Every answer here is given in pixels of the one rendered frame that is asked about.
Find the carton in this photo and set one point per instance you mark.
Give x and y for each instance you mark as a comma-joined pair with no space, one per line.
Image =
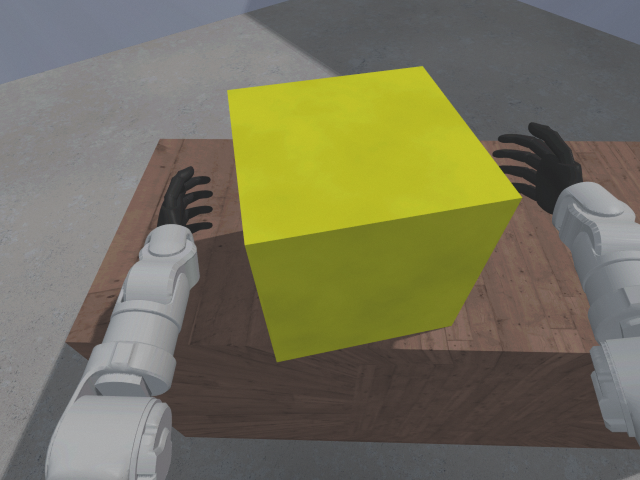
369,207

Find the robot right upper arm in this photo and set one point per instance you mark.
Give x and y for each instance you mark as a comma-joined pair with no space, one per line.
616,381

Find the robot left upper arm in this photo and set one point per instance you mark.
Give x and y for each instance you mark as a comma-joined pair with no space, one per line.
113,438

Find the robot left forearm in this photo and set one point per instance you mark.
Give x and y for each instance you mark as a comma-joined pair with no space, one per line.
136,355

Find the pedestal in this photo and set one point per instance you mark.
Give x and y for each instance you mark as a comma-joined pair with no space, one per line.
514,369

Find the robot right hand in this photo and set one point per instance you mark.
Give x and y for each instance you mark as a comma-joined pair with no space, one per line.
552,158

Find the robot left hand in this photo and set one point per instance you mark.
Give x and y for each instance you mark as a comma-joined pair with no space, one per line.
173,209

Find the robot right forearm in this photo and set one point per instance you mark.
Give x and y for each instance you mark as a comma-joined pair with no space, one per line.
604,240

